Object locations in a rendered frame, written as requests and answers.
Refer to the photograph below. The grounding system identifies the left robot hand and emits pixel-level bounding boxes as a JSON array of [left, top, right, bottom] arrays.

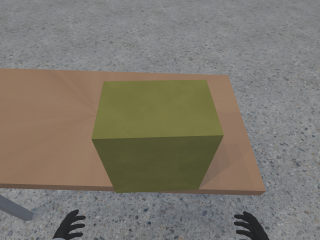
[[52, 209, 86, 240]]

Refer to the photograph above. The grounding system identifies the table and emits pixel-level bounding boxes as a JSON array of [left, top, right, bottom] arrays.
[[0, 68, 266, 221]]

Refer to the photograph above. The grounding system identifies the carton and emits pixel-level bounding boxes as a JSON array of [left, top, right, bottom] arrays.
[[91, 79, 224, 193]]

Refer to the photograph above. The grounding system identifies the right robot hand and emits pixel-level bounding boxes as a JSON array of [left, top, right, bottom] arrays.
[[234, 211, 269, 240]]

